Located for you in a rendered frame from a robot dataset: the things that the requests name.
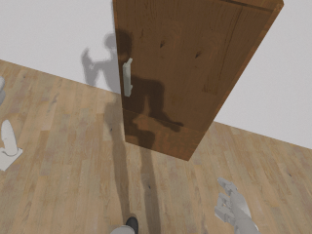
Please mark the left robot shin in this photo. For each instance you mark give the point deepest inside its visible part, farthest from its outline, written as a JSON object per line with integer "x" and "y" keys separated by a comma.
{"x": 126, "y": 226}

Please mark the handle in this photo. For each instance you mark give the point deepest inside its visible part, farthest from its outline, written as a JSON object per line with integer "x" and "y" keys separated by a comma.
{"x": 127, "y": 78}

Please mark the left robot foot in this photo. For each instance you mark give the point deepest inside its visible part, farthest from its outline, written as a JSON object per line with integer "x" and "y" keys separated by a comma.
{"x": 132, "y": 222}

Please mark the right robot hand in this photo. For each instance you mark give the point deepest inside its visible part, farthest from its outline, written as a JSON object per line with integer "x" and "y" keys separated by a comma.
{"x": 235, "y": 207}

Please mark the cupboard door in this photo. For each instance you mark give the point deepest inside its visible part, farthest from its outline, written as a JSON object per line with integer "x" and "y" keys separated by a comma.
{"x": 185, "y": 55}

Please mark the robot right forearm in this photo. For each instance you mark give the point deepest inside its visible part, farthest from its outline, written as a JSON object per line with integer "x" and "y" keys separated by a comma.
{"x": 245, "y": 226}

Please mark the left robot hand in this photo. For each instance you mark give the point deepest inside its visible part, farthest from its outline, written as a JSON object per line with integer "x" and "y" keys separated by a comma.
{"x": 11, "y": 152}

